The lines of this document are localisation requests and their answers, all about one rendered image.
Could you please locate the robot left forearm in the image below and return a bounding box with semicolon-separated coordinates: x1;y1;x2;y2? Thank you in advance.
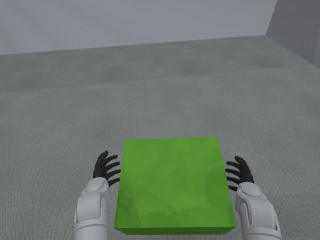
72;177;112;240

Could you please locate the carton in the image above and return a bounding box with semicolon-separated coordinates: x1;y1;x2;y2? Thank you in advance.
114;136;237;235

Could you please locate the robot left hand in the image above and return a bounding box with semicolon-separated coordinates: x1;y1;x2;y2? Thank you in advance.
92;151;121;187

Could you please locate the robot right forearm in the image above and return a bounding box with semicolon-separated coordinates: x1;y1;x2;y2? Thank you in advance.
235;182;283;240

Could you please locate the robot right hand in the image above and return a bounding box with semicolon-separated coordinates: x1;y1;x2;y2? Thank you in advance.
225;156;255;192

